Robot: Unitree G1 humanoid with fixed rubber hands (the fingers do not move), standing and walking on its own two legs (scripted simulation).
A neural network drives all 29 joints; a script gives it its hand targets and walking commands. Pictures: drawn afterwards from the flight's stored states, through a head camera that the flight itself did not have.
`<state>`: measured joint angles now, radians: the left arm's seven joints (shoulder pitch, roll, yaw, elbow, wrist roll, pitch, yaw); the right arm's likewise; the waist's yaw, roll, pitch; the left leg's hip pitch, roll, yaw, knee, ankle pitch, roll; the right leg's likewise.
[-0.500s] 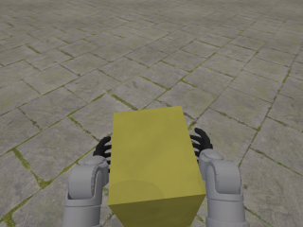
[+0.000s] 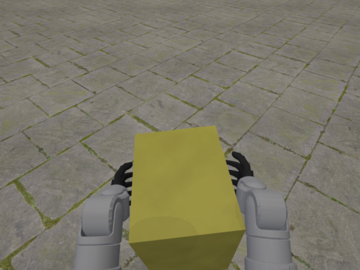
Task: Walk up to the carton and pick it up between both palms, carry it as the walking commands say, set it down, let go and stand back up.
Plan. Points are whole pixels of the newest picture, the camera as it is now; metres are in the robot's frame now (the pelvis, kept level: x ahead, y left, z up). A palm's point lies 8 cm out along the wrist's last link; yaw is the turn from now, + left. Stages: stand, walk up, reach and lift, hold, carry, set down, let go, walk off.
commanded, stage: carry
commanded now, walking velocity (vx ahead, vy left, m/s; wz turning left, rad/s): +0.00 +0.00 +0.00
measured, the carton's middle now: (183, 205) +0.28 -0.01 +0.03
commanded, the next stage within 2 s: hold in 1.06 s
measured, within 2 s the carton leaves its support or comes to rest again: neither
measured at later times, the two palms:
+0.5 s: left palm (131, 194) +0.28 +0.10 +0.08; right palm (257, 184) +0.29 -0.16 +0.10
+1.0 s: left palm (136, 194) +0.27 +0.09 +0.08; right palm (262, 185) +0.29 -0.17 +0.10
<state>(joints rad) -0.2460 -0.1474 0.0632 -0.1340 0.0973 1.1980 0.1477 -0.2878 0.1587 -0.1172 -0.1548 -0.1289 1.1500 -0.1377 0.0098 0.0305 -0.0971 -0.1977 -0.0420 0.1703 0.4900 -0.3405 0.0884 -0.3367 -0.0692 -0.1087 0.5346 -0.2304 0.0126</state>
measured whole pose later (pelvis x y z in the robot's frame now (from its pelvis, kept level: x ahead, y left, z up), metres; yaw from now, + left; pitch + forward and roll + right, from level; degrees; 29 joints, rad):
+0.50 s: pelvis +0.00 -0.02 +0.00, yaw +0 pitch +2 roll +0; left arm -0.25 -0.15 0.06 -0.16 0.10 1.22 0.15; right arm -0.29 0.16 -0.12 -0.17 -0.13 1.16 -0.14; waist 0.01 0.03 -0.09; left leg -0.20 0.00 0.16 0.49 -0.34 0.05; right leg -0.33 -0.03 -0.12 0.51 -0.22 -0.02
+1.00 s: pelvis +0.00 -0.03 +0.00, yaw -1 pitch +2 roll +0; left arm -0.25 -0.15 0.06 -0.16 0.10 1.22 0.15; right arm -0.29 0.16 -0.12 -0.17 -0.12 1.16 -0.14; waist 0.01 0.02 -0.08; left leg -0.20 0.01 0.16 0.50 -0.34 0.04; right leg -0.33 -0.02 -0.12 0.52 -0.22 -0.04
